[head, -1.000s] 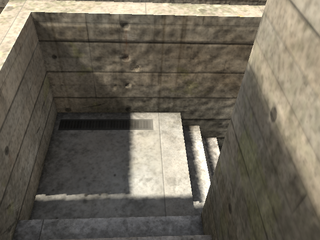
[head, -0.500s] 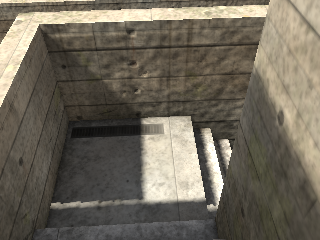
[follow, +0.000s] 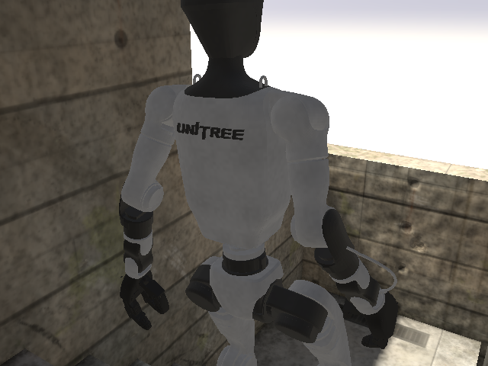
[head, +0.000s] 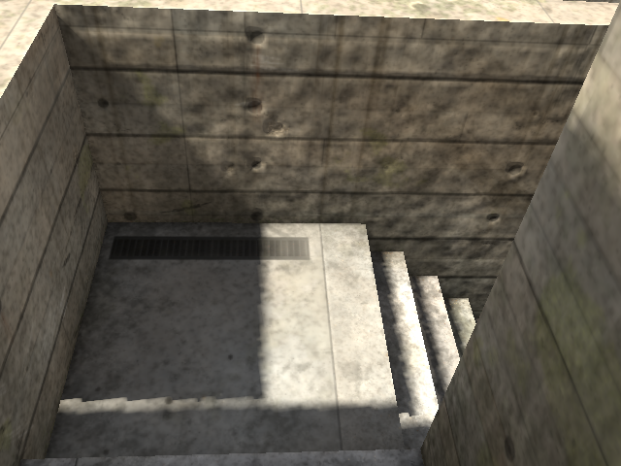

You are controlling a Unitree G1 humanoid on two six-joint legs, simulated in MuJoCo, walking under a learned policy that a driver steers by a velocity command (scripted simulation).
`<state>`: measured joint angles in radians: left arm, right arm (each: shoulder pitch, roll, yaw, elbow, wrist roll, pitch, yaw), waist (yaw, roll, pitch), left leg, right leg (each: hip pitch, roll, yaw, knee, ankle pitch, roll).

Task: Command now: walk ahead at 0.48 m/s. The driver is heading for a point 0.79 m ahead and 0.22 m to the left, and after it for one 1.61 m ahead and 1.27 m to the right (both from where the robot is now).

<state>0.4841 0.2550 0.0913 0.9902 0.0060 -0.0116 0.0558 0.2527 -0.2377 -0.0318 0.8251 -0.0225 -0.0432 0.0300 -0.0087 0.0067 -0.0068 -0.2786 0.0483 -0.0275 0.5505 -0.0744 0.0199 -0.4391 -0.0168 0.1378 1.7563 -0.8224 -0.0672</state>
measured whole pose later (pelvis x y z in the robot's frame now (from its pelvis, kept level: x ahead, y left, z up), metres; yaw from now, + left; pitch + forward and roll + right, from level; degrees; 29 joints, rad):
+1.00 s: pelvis +0.46 -0.01 -0.44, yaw +12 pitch -1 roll -3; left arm 0.43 0.21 0.03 1.03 0.03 -0.05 0.05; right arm 0.21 -0.21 -0.04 0.93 0.01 -0.04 0.03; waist 0.01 0.02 0.01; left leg -0.33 -0.08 0.00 0.56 -0.26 0.14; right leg -0.47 -0.01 -0.15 1.96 -0.88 -0.12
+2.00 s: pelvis +1.02 +0.13 -0.81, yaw +15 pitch +3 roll -3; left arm 0.58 0.12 0.01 1.08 -0.02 -0.03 0.04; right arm -0.02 -0.16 -0.01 0.87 -0.04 -0.11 0.02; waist 0.18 0.04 -0.04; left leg -0.27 0.00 0.01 0.26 0.05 0.04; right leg -0.21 0.20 0.07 1.64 -0.89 -0.11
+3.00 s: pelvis +1.24 +0.23 -0.83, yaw -20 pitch +1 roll -1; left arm 0.25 0.32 0.10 0.80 0.04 0.05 -0.03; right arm 0.25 -0.23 -0.03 0.79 -0.01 -0.01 -0.04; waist 0.00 -0.07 0.01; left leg -0.19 0.00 0.06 0.42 -0.26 0.05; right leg -0.58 0.10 0.10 1.14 -0.35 0.02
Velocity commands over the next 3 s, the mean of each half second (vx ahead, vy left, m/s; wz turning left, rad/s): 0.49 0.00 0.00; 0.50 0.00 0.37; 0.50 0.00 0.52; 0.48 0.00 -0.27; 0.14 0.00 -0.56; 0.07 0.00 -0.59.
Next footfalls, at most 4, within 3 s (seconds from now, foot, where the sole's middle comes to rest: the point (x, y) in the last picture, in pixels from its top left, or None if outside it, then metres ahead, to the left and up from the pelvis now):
0.50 right None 0.30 -0.11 -1.00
0.94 left None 0.55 0.04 -1.20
1.46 right None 0.78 -0.05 -1.41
1.96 left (225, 424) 1.08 0.24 -1.61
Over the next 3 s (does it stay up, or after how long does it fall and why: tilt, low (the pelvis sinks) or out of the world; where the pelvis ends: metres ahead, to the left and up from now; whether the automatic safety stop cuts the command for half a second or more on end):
stays up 1.24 0.23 -0.83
